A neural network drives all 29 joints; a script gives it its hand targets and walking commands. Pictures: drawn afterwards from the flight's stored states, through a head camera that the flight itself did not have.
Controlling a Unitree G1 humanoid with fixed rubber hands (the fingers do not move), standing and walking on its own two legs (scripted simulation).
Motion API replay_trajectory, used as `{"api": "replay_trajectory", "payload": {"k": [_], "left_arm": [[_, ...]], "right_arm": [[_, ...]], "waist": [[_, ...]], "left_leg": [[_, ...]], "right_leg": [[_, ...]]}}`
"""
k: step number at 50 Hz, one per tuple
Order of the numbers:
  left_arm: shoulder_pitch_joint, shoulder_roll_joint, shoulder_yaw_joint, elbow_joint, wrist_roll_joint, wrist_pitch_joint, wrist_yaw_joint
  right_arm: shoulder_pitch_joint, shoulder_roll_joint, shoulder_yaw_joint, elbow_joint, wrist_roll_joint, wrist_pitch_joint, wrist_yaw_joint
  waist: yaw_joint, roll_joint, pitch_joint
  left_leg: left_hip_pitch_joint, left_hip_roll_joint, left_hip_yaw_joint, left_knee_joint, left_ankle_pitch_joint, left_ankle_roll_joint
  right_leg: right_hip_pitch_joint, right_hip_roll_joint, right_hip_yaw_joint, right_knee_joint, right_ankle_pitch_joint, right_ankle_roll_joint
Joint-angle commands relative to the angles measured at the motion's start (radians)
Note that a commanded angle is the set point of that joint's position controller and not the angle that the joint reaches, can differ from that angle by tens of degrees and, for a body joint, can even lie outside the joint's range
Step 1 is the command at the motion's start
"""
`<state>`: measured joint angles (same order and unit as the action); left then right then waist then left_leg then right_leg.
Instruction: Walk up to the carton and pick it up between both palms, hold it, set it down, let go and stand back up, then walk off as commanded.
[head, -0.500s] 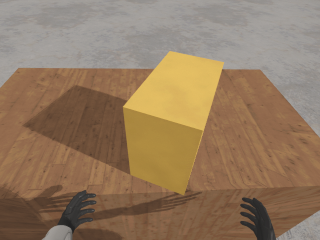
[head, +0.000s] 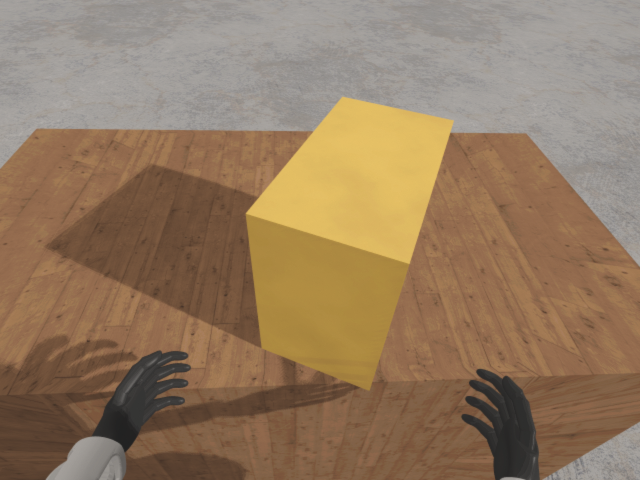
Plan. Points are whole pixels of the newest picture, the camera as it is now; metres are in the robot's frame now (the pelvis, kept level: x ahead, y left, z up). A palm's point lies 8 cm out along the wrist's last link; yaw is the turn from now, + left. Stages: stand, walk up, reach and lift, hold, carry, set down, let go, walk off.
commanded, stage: reach and lift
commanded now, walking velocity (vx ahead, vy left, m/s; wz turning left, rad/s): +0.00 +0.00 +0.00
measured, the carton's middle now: (355, 237) +0.45 -0.01 +0.06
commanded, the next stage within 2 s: none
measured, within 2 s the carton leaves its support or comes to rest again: neither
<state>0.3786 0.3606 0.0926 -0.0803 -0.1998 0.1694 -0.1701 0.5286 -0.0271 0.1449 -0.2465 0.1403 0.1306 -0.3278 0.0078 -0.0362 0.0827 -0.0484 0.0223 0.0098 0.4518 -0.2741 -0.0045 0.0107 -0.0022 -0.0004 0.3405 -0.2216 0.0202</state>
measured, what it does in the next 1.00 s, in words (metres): stands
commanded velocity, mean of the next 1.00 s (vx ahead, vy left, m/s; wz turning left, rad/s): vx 0.00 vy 0.00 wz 0.00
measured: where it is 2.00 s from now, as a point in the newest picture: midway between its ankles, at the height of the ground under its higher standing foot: outside the picture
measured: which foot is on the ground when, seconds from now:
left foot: down 0.00-1.00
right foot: down 0.00-1.00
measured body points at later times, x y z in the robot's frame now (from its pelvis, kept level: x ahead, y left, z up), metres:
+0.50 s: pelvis +0.01 +0.00 +0.00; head +0.00 +0.03 +0.45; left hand +0.25 +0.23 +0.05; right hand +0.19 -0.17 +0.06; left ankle -0.01 +0.11 -0.74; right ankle -0.01 -0.14 -0.74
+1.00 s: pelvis +0.01 +0.00 +0.00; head +0.01 +0.03 +0.45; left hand +0.31 +0.23 +0.10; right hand +0.26 -0.17 +0.10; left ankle -0.01 +0.11 -0.74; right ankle -0.01 -0.14 -0.74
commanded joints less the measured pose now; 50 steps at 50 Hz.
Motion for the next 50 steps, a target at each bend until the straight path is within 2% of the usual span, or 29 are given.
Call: {"api": "replay_trajectory", "payload": {"k": [1,6,14,25,31,41,50], "left_arm": [[-0.075,0.251,0.075,-0.210,-0.040,-0.071,-0.022],[-0.119,0.258,0.073,-0.224,-0.050,-0.053,-0.019],[-0.241,0.282,0.047,-0.265,-0.104,-0.009,0.004],[-0.380,0.261,0.080,-0.285,-0.104,0.142,0.010],[-0.482,0.259,0.103,-0.281,-0.096,0.226,-0.001],[-0.700,0.279,0.118,-0.246,-0.101,0.317,-0.009],[-0.851,0.282,0.129,-0.200,-0.085,0.396,-0.014]], "right_arm": [[0.091,0.073,0.028,-0.298,-0.001,-0.036,-0.027],[0.039,0.054,0.014,-0.298,0.005,-0.006,-0.033],[-0.101,0.025,-0.034,-0.376,0.003,0.065,-0.033],[-0.263,-0.046,-0.078,-0.450,0.042,0.168,-0.046],[-0.364,-0.071,-0.102,-0.423,0.058,0.236,-0.062],[-0.580,-0.090,-0.152,-0.330,0.069,0.340,-0.081],[-0.759,-0.115,-0.186,-0.258,0.088,0.391,-0.099]], "waist": [[0.059,0.107,0.025],[0.058,0.128,0.030],[0.044,0.134,-0.022],[0.023,0.130,-0.089],[-0.003,0.124,-0.119],[-0.047,0.124,-0.181],[-0.075,0.116,-0.248]], "left_leg": [[-0.005,0.030,0.042,-0.113,0.145,-0.005],[-0.015,0.037,0.032,-0.123,0.118,-0.004],[-0.076,0.039,0.031,-0.138,0.063,0.010],[-0.053,0.034,0.036,-0.139,0.155,0.013],[-0.029,0.030,0.041,-0.134,0.199,0.008],[-0.034,0.029,0.040,-0.126,0.208,0.008],[-0.025,0.021,0.042,-0.113,0.263,0.000]], "right_leg": [[-0.102,-0.042,0.049,-0.109,0.163,-0.036],[-0.108,-0.038,0.049,-0.106,0.123,-0.042],[-0.078,-0.042,0.054,-0.080,0.104,-0.043],[-0.021,-0.035,0.053,-0.055,0.271,-0.024],[-0.015,-0.034,0.051,-0.051,0.342,-0.009],[-0.015,-0.038,0.053,-0.042,0.386,0.002],[0.025,-0.034,0.049,-0.028,0.494,0.010]]}}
